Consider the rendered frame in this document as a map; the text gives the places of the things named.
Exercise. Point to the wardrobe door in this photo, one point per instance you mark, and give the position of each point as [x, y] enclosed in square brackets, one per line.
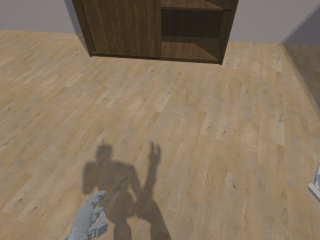
[80, 5]
[125, 27]

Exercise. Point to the left robot hand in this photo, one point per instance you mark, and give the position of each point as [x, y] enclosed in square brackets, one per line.
[85, 220]

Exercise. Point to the right robot hand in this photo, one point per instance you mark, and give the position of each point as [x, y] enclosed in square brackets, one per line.
[314, 187]

